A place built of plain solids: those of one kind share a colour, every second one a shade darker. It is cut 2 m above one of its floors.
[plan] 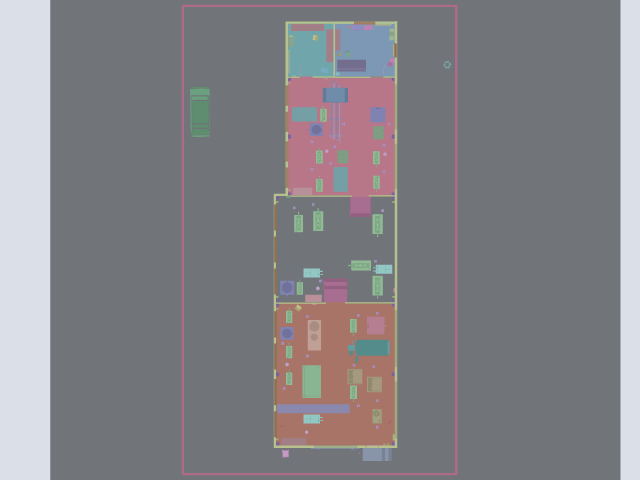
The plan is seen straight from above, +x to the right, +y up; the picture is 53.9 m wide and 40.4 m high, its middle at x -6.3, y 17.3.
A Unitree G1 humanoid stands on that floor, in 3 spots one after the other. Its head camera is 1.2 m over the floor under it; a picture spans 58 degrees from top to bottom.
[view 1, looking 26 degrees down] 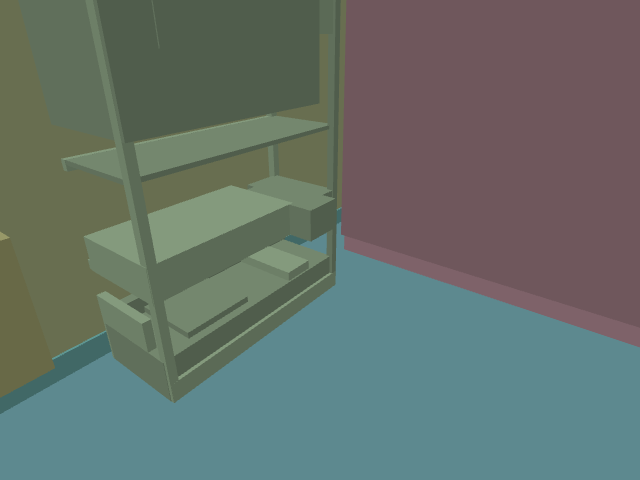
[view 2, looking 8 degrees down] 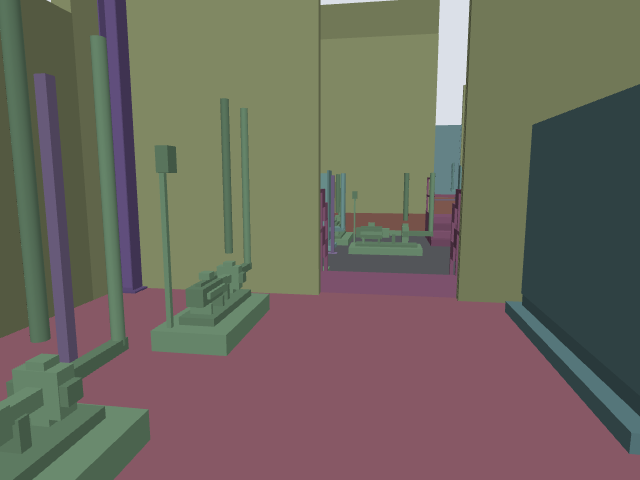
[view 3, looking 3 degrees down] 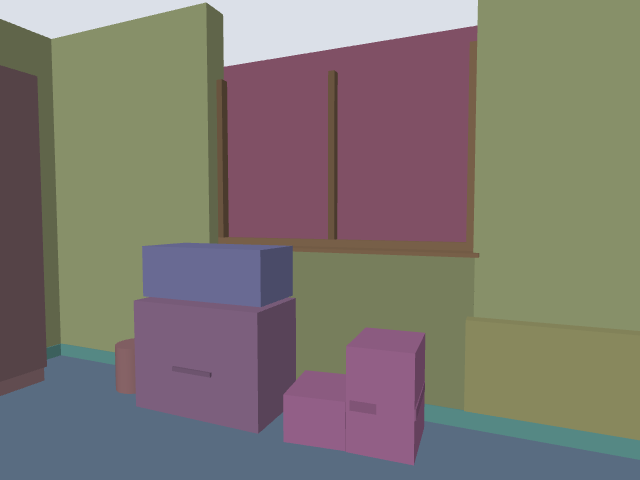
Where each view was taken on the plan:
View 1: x -7.45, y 32.95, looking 127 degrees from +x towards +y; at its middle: raised_floor_switch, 2.74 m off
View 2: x -2.90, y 25.40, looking -81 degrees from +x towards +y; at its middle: wall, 4.53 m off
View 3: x -1.50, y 32.95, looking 113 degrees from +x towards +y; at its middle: window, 2.89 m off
